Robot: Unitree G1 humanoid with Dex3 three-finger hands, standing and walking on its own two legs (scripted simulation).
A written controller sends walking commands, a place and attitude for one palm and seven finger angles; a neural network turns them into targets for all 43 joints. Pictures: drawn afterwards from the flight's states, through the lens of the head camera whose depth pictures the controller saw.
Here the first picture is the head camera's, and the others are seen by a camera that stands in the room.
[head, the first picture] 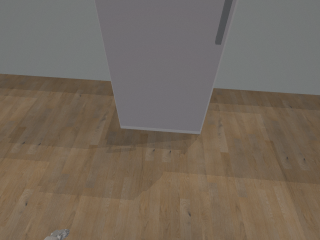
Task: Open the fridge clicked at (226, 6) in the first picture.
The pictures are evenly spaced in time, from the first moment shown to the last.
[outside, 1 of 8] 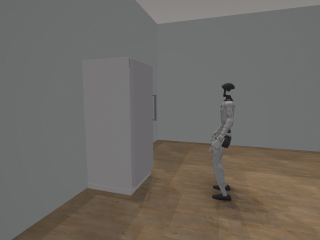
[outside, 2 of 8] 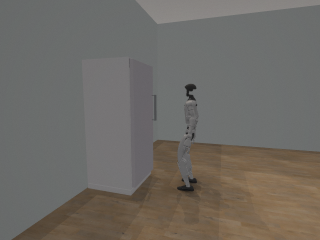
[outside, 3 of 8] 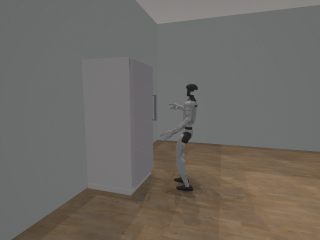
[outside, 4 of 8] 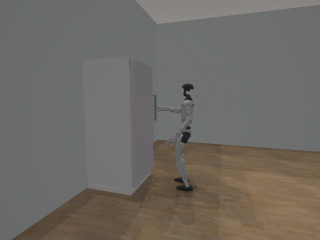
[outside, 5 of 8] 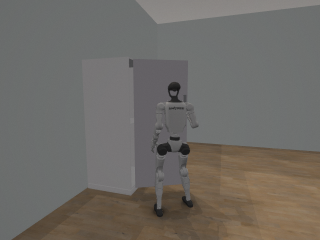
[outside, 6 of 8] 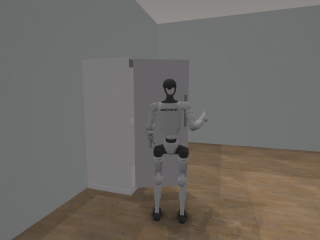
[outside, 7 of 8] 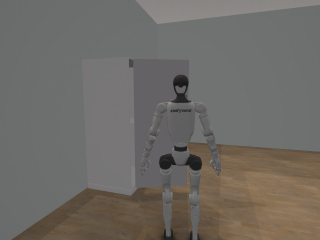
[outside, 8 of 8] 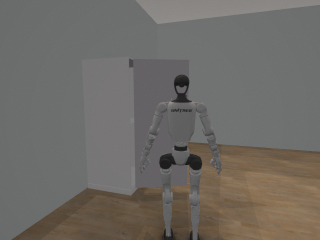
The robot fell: no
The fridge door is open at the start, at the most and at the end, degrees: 0 73 67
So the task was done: yes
